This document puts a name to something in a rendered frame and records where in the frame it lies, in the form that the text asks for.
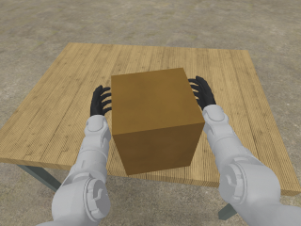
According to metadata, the left robot forearm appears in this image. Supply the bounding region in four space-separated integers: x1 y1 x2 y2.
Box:
52 115 111 218

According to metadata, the robot left upper arm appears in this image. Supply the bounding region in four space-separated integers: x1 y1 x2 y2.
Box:
36 177 111 226

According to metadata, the right robot hand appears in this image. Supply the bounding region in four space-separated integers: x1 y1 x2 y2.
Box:
188 76 216 111

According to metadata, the left robot hand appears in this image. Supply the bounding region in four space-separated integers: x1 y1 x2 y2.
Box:
89 85 112 117

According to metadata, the table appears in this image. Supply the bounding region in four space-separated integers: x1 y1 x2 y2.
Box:
0 42 301 220

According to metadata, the carton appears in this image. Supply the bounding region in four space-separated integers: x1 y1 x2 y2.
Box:
111 67 205 176

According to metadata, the right robot forearm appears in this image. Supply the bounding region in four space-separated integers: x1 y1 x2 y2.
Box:
202 105 281 195

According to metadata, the robot right upper arm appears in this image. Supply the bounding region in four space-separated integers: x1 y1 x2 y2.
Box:
218 162 301 226

